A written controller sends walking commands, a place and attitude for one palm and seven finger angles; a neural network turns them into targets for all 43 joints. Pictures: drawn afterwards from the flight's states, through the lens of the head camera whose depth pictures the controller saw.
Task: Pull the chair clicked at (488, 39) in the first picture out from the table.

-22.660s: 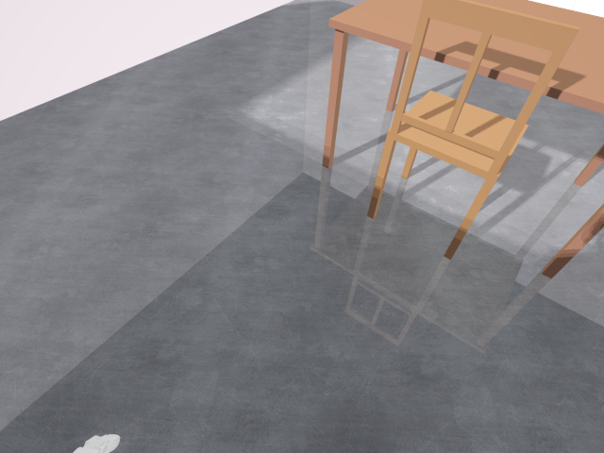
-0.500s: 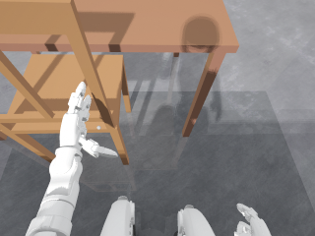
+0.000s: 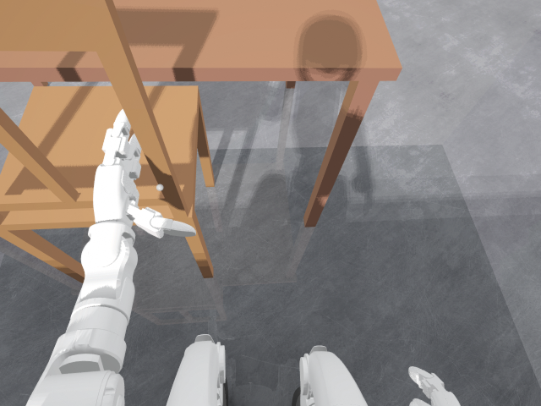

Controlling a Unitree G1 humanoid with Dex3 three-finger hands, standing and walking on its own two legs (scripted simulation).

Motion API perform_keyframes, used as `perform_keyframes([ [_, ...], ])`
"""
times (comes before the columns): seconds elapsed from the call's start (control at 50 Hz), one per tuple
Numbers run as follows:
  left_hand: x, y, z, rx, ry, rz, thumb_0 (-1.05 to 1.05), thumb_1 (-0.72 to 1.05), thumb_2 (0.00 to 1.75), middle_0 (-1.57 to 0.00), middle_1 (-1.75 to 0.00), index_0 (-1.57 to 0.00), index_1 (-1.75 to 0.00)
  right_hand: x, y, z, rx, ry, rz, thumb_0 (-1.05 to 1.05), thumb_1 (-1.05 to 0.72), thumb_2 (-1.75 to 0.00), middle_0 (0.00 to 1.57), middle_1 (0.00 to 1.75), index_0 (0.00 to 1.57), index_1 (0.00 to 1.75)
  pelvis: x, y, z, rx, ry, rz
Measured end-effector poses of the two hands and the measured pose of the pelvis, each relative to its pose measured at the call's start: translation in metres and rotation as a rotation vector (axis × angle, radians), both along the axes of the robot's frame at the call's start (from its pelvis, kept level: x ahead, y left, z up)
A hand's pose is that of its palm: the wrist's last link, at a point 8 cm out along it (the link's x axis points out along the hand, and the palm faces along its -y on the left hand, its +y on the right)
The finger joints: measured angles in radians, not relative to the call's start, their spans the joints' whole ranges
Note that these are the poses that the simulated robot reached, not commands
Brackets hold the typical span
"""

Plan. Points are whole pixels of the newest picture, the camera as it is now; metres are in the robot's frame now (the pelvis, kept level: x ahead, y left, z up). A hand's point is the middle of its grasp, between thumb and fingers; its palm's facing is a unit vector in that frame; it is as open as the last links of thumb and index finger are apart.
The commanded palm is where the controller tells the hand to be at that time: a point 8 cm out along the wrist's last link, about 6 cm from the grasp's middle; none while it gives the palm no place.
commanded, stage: push the fingers through the gap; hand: left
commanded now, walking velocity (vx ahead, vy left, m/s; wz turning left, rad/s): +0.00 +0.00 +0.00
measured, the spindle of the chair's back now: (17, 143) +0.47 +0.36 +0.06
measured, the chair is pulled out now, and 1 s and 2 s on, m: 0.00 0.00 0.01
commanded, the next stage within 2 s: hook a spindle and tug to test in 0.68 s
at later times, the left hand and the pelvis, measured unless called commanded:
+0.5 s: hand (163, 168) +0.45 +0.16 +0.03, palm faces +0.07 -1.00 -0.03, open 16.9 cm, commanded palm +0.42 +0.20 +0.03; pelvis +0.00 +0.00 +0.00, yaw -1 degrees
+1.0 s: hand (171, 165) +0.45 +0.15 +0.03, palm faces +0.07 -1.00 -0.03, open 16.4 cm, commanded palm +0.43 +0.20 +0.03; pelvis +0.00 +0.00 +0.00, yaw +0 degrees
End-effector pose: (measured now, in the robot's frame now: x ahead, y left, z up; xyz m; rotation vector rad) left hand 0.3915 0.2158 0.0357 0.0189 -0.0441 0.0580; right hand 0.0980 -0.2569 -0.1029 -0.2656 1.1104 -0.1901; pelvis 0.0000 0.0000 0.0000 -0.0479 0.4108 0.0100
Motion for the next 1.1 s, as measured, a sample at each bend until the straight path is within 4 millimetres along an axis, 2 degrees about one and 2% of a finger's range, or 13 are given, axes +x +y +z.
perform_keyframes([
  [0.16,0.023,0.002,-0.001,0.013,0.029,0.005,-0.01,-0.50,0.30,-0.06,-0.08,-0.06,-0.08,-0.015,0.001,-0.003,0.005,0.046,-0.022,0.01,-0.90,-0.90,0.20,0.30,0.20,0.30,-0.001,0.002,-0.001,-0.002,0.010,-0.002],
  [0.42,0.036,-0.002,0.003,0.013,0.015,0.008,-0.01,-0.50,0.30,-0.06,-0.08,-0.06,-0.08,-0.033,0.003,-0.005,0.021,0.110,-0.051,0.01,-0.90,-0.90,0.20,0.30,0.20,0.30,0.003,0.003,0.000,0.001,0.019,-0.012],
  [0.52,0.033,0.000,-0.002,0.006,0.034,0.015,-0.01,-0.50,0.30,-0.06,-0.08,-0.06,-0.08,-0.033,0.003,-0.003,0.023,0.114,-0.056,0.01,-0.90,-0.90,0.20,0.30,0.20,0.30,0.004,0.003,0.002,0.002,0.018,-0.014],
  [0.66,0.025,-0.003,0.004,0.012,0.004,0.011,-0.01,-0.50,0.30,-0.06,-0.08,-0.06,-0.08,-0.026,0.002,-0.002,0.026,0.104,-0.042,0.01,-0.91,-0.90,0.20,0.30,0.20,0.30,0.004,0.002,0.003,0.003,0.010,-0.011],
  [0.84,0.035,-0.003,-0.002,0.010,0.011,0.019,-0.01,-0.50,0.30,-0.06,-0.09,-0.06,-0.09,-0.019,-0.004,-0.004,0.004,0.086,-0.029,0.01,-0.91,-0.90,0.20,0.30,0.20,0.30,0.000,-0.001,-0.002,0.000,0.020,-0.005],
  [0.96,0.038,-0.011,0.002,0.018,0.008,-0.002,-0.01,-0.50,0.30,-0.10,-0.22,-0.10,-0.22,-0.022,-0.004,-0.007,0.017,0.103,-0.034,0.01,-0.91,-0.90,0.20,0.30,0.20,0.30,0.001,-0.001,-0.002,0.003,0.022,-0.007],
  [1.1,0.039,-0.010,-0.002,0.017,0.035,0.018,-0.01,-0.50,0.30,-0.20,-0.52,-0.20,-0.52,-0.029,-0.003,-0.008,0.027,0.119,-0.043,0.01,-0.91,-0.90,0.20,0.30,0.20,0.30,0.002,-0.003,-0.001,0.006,0.023,-0.008],
])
